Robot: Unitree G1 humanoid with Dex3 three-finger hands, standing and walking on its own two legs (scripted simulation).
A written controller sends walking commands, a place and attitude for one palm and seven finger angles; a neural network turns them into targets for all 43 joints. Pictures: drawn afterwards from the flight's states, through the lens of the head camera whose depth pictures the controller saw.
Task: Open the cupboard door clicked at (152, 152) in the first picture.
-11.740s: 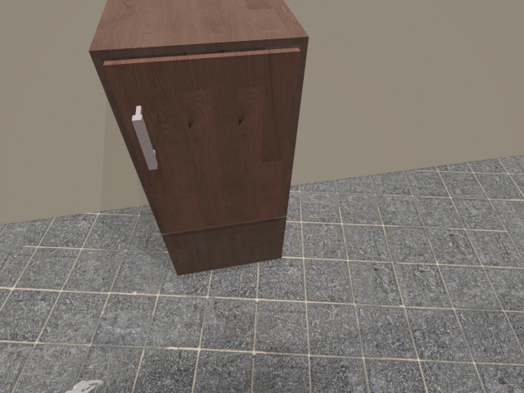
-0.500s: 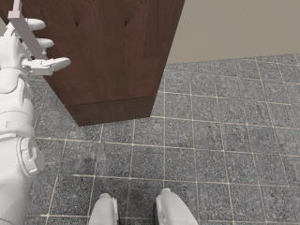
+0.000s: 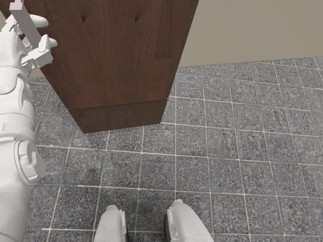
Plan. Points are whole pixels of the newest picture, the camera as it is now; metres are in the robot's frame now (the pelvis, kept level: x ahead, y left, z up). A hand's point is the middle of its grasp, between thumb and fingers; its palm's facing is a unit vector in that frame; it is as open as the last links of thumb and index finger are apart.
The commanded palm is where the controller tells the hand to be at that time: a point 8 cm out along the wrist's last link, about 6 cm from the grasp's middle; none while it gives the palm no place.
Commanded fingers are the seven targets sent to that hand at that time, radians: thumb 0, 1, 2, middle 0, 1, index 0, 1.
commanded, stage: pull the door open along its arc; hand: left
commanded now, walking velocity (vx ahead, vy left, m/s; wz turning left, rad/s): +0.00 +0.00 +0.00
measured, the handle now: (34, 30) +0.59 +0.23 +0.09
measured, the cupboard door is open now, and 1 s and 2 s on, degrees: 0 45 44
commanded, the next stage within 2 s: open thumb and fingers to let go in 0.90 s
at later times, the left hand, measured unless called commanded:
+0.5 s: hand (59, 86) +0.45 +0.17 +0.08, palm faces +0.16 -0.99 +0.06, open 5.9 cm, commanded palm +0.38 +0.21 +0.07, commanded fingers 0.00 0.90 0.90 -0.40 -1.35 -0.40 -1.35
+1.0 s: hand (129, 146) +0.31 +0.04 +0.08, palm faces +0.37 -0.93 -0.02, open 6.1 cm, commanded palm +0.27 +0.09 +0.07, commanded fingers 0.00 0.83 0.87 -0.40 -1.34 -0.40 -1.34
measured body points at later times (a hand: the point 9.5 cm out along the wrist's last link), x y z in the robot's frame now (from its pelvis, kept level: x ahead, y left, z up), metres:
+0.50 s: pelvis +0.02 +0.00 +0.02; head +0.12 +0.02 +0.46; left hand +0.43 +0.23 +0.08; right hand +0.08 -0.25 -0.09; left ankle +0.02 +0.11 -0.65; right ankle +0.02 -0.14 -0.65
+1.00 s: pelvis +0.03 -0.04 +0.03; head +0.06 -0.05 +0.48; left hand +0.29 +0.09 +0.09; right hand +0.23 -0.23 -0.06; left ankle +0.02 +0.11 -0.65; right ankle +0.02 -0.14 -0.65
